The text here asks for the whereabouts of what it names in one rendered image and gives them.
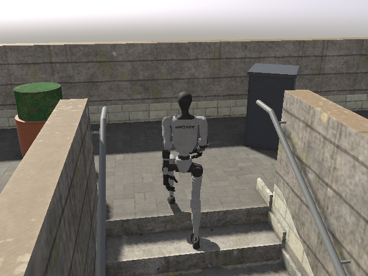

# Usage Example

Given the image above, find stairs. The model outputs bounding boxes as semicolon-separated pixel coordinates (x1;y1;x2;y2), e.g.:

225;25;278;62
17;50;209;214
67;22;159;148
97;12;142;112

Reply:
105;206;289;276

